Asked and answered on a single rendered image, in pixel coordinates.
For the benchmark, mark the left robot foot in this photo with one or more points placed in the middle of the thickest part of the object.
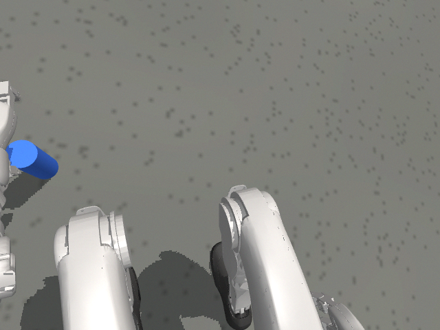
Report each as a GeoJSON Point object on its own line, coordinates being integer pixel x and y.
{"type": "Point", "coordinates": [136, 298]}

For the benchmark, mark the right robot foot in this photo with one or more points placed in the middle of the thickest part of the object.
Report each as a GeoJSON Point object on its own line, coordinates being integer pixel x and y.
{"type": "Point", "coordinates": [236, 320]}

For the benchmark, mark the right robot hand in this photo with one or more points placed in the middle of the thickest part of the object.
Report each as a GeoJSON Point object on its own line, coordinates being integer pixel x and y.
{"type": "Point", "coordinates": [340, 317]}

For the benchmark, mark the can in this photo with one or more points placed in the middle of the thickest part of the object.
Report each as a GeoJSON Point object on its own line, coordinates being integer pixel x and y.
{"type": "Point", "coordinates": [30, 159]}

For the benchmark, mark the left robot arm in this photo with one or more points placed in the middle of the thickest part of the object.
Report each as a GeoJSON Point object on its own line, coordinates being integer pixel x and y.
{"type": "Point", "coordinates": [7, 259]}

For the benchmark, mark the left robot hand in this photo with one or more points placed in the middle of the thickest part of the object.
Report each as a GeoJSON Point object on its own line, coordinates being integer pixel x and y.
{"type": "Point", "coordinates": [8, 118]}

